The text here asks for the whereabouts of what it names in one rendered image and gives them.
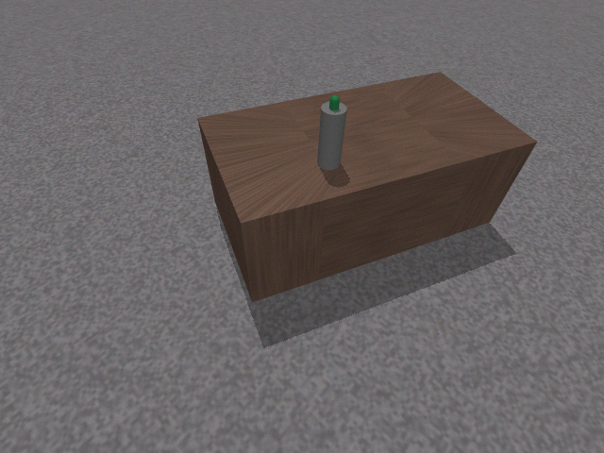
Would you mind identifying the bottle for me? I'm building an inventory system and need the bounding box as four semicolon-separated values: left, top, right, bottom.
317;95;347;170

